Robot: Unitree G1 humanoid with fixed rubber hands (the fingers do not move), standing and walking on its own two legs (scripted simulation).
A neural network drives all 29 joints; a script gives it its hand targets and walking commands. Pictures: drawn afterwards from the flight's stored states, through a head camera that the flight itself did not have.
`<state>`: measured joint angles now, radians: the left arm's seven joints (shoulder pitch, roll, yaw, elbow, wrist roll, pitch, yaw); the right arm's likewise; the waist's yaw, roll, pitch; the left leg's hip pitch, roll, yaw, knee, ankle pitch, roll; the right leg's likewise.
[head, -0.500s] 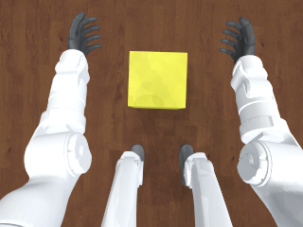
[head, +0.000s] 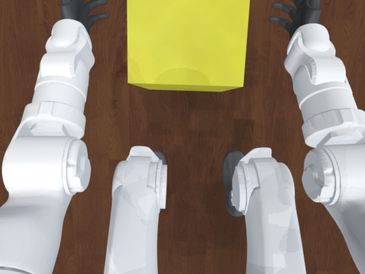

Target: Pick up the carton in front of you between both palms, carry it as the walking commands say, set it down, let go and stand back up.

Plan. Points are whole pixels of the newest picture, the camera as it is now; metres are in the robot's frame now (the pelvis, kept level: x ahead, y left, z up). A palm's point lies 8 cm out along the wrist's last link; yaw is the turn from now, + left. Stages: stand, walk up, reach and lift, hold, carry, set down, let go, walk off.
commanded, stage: reach and lift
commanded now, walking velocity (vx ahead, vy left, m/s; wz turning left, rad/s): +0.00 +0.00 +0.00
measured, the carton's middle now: (186, 43) +0.53 +0.04 -0.30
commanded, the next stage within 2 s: none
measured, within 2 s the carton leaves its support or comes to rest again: leaves its support in 1.02 s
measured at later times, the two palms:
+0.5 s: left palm (101, 27) +0.54 +0.21 -0.23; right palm (279, 34) +0.54 -0.15 -0.23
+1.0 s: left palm (112, 25) +0.54 +0.18 -0.22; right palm (268, 30) +0.54 -0.12 -0.22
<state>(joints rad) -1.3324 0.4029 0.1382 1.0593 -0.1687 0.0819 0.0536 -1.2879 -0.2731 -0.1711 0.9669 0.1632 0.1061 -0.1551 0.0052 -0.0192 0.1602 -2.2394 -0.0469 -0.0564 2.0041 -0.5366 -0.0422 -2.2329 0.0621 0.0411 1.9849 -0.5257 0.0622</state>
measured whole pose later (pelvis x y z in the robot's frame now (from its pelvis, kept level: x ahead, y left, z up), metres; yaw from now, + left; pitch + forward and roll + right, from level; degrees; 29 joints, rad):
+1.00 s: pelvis +0.00 +0.00 -0.05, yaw +0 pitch +36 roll -1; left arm -1.51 0.33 0.10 1.18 -0.12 0.12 0.09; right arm -1.45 -0.21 -0.26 1.08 0.08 0.12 -0.16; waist 0.01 -0.03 0.35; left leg -2.27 -0.03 -0.04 2.21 -0.58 -0.02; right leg -2.26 0.07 0.05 2.19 -0.57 0.08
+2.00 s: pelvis +0.03 +0.00 +0.16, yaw +3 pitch +36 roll -1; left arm -0.80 -0.01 0.37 0.68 0.17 0.36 0.05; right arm -0.76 0.08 -0.42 0.62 -0.16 0.34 -0.09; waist 0.00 -0.02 -0.22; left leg -1.64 -0.10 -0.11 1.51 -0.50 -0.05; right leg -1.63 0.11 0.10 1.51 -0.51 0.06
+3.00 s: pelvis +0.09 +0.00 +0.35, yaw +3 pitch -3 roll +0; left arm -0.28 -0.16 0.28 0.41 0.28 0.61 0.01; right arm -0.29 0.16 -0.29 0.41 -0.28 0.60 0.00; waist 0.00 0.00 -0.04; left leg -0.19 -0.05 -0.14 0.47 -0.23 -0.02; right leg -0.18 0.05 0.15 0.47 -0.24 0.01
